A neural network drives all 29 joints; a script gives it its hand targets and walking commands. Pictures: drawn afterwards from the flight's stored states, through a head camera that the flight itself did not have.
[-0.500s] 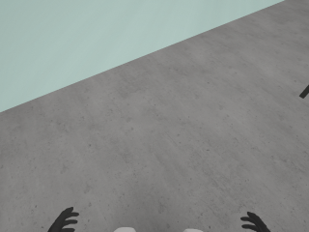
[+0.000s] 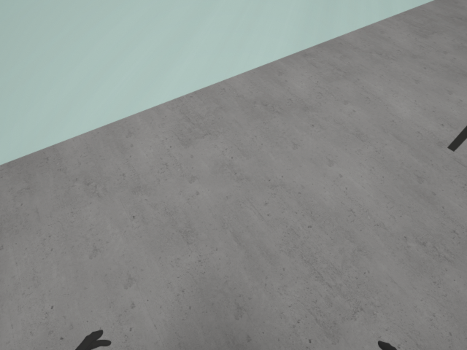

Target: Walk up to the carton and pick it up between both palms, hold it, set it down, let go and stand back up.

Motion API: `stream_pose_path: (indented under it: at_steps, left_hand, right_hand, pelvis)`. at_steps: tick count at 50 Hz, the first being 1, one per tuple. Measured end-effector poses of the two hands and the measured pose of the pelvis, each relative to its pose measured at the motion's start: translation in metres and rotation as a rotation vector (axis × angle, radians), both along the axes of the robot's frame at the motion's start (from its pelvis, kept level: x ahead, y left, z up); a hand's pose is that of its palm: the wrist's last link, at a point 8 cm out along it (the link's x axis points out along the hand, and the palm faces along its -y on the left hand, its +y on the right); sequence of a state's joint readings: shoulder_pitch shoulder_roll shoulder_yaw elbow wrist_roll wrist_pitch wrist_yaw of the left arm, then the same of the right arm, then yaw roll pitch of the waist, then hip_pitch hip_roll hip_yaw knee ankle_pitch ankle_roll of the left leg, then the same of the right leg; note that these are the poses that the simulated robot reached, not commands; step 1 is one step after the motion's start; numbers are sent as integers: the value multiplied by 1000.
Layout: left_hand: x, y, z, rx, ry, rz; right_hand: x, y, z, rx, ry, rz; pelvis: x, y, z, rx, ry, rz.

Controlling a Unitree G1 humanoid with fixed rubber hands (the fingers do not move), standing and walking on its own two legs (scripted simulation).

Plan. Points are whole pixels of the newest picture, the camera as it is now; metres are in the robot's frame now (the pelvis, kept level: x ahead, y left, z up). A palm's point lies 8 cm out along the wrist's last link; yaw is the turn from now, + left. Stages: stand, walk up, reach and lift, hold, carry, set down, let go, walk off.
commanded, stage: stand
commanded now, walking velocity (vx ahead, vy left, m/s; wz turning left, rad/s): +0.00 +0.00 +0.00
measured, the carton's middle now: out of the picture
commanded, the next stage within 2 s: walk up in 0.36 s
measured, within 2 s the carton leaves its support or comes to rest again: neither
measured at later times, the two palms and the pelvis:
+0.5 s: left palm out of the picture +0.07 +0.29 -0.11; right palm out of the picture +0.08 -0.27 -0.11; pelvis -0.01 +0.01 +0.01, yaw +0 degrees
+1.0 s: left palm (125, 311) +0.19 +0.21 -0.09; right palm out of the picture +0.01 -0.46 -0.13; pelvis +0.03 -0.10 -0.03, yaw -19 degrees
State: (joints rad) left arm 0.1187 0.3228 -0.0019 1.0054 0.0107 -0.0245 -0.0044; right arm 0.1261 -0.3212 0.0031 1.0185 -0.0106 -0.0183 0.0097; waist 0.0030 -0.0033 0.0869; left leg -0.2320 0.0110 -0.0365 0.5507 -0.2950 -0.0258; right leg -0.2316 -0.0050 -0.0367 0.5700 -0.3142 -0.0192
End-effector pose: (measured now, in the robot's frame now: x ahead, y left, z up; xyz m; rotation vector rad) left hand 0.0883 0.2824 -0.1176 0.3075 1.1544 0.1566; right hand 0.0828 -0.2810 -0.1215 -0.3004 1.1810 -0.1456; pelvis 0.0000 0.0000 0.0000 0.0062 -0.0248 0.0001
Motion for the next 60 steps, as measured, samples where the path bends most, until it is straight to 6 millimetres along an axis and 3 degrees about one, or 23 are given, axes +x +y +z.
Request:
stream_pose_path:
  at_steps: [18, 31, 36, 40, 45, 51, 54, 60]
  left_hand:
    - [-6, -1, 11, -7, -8, 17]
    - [-38, 13, 7, -10, 73, 24]
    - [-29, 14, 7, -20, 147, -75]
    - [-2, 8, 14, 1, 136, -129]
    - [47, -19, 23, 42, 78, -193]
    - [107, -84, 29, 96, -31, -272]
    - [121, -117, 32, 78, -33, -277]
    - [140, -169, 34, 53, 60, -343]
  right_hand:
    - [2, 5, 9, 7, -22, -14]
    - [-20, 8, 11, 0, 24, -14]
    - [-42, -25, 20, -67, -58, -115]
    - [-65, -66, 26, -133, -66, -203]
    - [-77, -124, 19, -173, -88, -292]
    - [-65, -191, -12, -169, -106, -351]
    - [-47, -199, -15, -116, -104, -343]
    - [-17, -201, 1, -38, -110, -337]
  pelvis:
    - [-4, 3, 10, -2, -29, -8]
    - [-14, 10, 13, -3, -17, -25]
    - [-13, 3, 8, 42, -8, -127]
    - [-5, -14, 4, 58, -18, -186]
    - [13, -49, -8, 86, -20, -270]
    - [37, -105, -28, 29, 1, -330]
    - [47, -123, -22, 20, 9, -356]
    - [76, -158, 0, 13, 28, -434]
